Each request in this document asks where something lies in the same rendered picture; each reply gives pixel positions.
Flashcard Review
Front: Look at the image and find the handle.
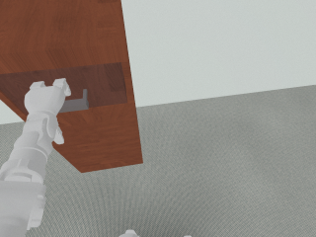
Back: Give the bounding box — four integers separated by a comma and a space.
58, 89, 89, 114

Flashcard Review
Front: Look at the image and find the robot left hand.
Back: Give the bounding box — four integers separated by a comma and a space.
24, 78, 71, 144

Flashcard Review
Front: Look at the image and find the robot left forearm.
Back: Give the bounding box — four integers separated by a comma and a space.
0, 111, 57, 185

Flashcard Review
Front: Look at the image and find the left robot upper arm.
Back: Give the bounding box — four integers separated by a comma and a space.
0, 180, 46, 237

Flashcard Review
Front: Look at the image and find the cabinet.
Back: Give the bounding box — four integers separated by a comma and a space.
0, 0, 143, 173

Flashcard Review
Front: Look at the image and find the left robot shin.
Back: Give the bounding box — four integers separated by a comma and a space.
125, 229, 137, 235

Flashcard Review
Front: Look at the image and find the drawer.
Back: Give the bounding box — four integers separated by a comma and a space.
0, 62, 127, 115

